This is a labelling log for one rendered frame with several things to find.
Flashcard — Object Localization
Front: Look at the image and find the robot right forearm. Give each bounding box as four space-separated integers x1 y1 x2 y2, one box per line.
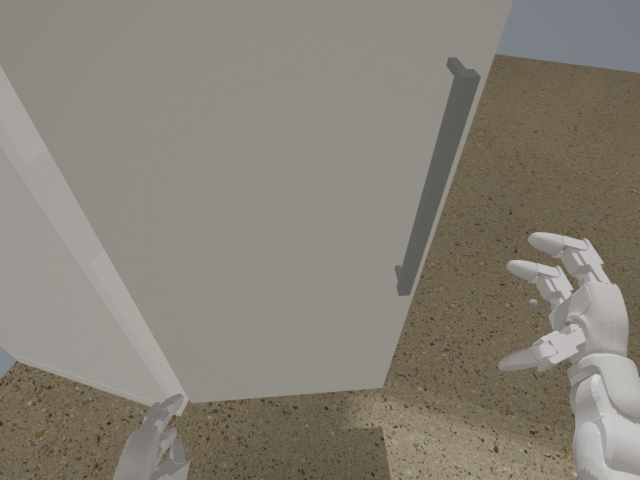
567 353 640 480

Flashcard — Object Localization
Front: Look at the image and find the right robot hand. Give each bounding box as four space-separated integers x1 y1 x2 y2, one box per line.
498 232 629 372

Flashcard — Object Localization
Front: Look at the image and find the fridge door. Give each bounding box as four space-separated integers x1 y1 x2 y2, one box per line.
0 0 513 403

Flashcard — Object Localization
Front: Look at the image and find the handle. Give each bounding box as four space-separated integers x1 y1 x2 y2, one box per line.
395 57 481 296

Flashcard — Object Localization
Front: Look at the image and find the left robot hand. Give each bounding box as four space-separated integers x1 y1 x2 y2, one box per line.
113 394 190 480

